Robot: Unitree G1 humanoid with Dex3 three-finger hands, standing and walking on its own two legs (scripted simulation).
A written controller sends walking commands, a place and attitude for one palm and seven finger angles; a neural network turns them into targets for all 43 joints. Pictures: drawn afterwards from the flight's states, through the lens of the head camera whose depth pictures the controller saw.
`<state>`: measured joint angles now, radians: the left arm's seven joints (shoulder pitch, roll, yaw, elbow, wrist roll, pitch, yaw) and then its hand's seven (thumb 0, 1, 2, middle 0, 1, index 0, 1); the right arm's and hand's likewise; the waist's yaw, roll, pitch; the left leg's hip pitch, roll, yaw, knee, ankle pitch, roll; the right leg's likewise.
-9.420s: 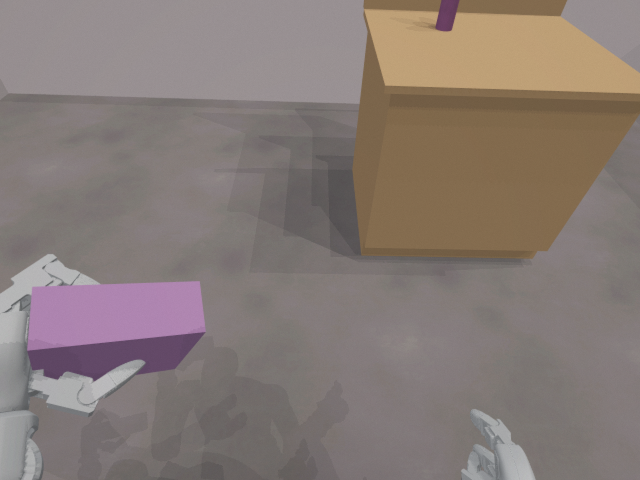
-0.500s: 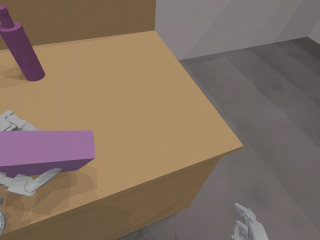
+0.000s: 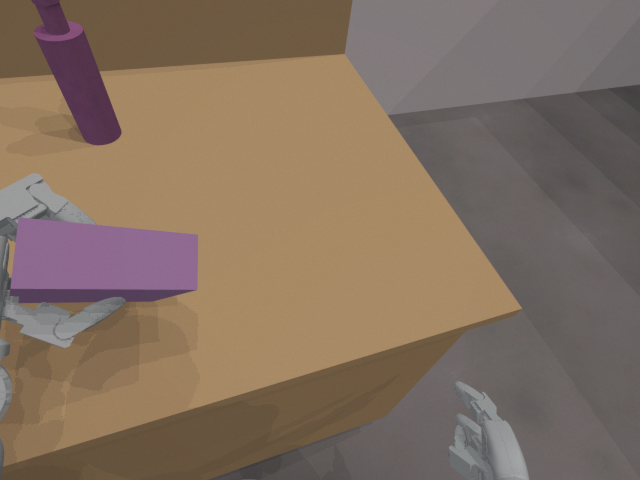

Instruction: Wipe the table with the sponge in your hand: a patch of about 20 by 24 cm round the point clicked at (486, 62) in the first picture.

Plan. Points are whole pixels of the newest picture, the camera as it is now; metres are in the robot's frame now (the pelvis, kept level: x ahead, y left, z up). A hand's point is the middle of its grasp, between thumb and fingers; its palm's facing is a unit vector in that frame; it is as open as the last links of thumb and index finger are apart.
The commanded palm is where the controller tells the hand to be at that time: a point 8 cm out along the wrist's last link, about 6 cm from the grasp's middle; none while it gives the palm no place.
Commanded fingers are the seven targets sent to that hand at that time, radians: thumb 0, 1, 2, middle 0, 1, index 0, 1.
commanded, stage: come to a stop and stand still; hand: left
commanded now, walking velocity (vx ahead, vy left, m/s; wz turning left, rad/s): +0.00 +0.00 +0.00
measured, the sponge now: (127, 270) +0.26 +0.24 +0.14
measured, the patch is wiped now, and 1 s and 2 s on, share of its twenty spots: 0.00 0.00 0.00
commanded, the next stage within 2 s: look again from close up in 0.78 s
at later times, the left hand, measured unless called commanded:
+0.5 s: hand (104, 285) +0.23 +0.24 +0.16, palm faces +0.39 -0.85 -0.36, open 9.5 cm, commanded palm +0.17 +0.27 +0.18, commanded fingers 0.00 0.10 1.30 -1.20 -1.60 -1.20 -1.60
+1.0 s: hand (99, 292) +0.23 +0.25 +0.15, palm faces +0.37 -0.85 -0.38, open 9.5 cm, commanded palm +0.17 +0.28 +0.18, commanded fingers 0.00 0.10 1.30 -1.20 -1.60 -1.20 -1.60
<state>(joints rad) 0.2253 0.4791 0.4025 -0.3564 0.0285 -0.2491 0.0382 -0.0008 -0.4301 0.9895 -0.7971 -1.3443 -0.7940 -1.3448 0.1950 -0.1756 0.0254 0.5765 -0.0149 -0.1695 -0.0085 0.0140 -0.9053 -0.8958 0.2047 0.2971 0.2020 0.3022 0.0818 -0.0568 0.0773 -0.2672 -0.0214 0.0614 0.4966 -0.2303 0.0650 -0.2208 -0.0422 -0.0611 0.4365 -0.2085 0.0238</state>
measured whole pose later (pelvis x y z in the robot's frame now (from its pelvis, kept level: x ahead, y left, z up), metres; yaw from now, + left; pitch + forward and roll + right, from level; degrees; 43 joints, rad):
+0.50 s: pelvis +0.01 -0.01 +0.00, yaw -1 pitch -1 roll -2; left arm 0.40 0.35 0.37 -0.45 -0.03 -0.24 0.10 0.00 -0.42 0.99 -0.78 -1.36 -0.78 -1.36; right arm 0.20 -0.20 0.01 0.60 0.00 -0.18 -0.02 0.02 -0.91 -0.90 0.20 0.30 0.20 0.30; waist 0.03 -0.03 0.08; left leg -0.23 0.00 0.06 0.48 -0.24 0.05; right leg -0.18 -0.02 -0.05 0.40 -0.21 0.03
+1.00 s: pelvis +0.01 +0.00 +0.00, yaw +0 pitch -1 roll -2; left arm 0.43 0.37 0.35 -0.47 -0.03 -0.20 0.10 0.00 -0.42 0.99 -0.78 -1.36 -0.78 -1.36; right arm 0.19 -0.19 0.02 0.58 0.01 -0.14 -0.03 0.02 -0.91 -0.90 0.21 0.30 0.20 0.30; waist 0.04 -0.03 0.08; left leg -0.22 -0.02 0.05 0.46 -0.23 0.06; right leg -0.16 -0.03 -0.06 0.37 -0.19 0.03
